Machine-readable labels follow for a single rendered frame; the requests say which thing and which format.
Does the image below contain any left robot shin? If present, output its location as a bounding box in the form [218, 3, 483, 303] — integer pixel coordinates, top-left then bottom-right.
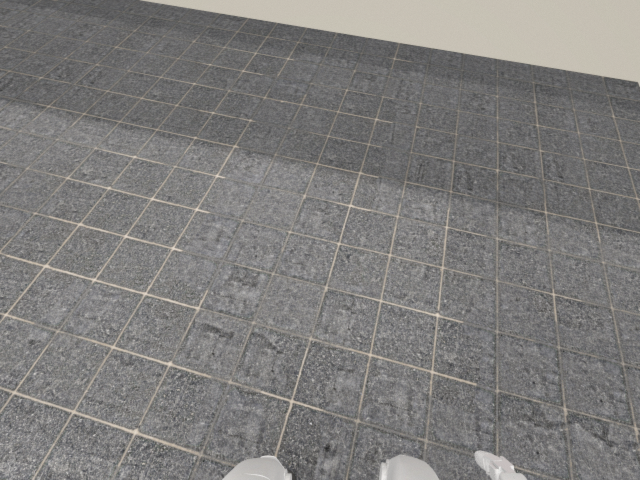
[261, 456, 285, 469]

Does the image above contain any robot left thigh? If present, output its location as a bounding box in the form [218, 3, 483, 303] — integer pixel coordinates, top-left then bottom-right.
[223, 458, 292, 480]

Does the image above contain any robot right hand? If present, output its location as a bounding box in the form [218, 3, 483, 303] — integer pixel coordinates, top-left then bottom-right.
[475, 450, 527, 480]

